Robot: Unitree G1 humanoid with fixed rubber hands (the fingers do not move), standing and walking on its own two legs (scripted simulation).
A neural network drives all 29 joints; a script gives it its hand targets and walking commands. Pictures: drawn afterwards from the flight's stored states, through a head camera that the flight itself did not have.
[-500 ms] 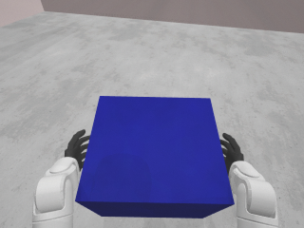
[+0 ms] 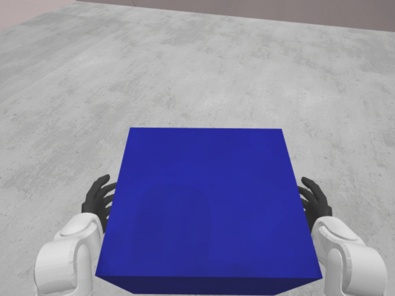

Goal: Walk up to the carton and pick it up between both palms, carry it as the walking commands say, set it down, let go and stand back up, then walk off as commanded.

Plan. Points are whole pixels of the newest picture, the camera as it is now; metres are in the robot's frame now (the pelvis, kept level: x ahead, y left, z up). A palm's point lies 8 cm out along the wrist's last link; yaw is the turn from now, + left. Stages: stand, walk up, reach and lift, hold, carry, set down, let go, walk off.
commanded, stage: carry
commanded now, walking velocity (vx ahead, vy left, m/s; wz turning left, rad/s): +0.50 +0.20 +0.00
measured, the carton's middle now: (204, 214) +0.27 +0.01 +0.04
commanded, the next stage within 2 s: none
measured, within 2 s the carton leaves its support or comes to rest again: neither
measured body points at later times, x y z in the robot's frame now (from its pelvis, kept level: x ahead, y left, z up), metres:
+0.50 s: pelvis +0.31 +0.06 -0.01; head +0.28 +0.05 +0.44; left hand +0.55 +0.25 +0.08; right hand +0.55 -0.14 +0.07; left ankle +0.15 +0.13 -0.69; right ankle +0.36 -0.02 -0.74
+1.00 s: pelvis +0.62 +0.18 +0.01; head +0.62 +0.17 +0.46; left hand +0.88 +0.35 +0.08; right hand +0.84 -0.04 +0.07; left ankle +0.61 +0.25 -0.73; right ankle +0.54 +0.06 -0.66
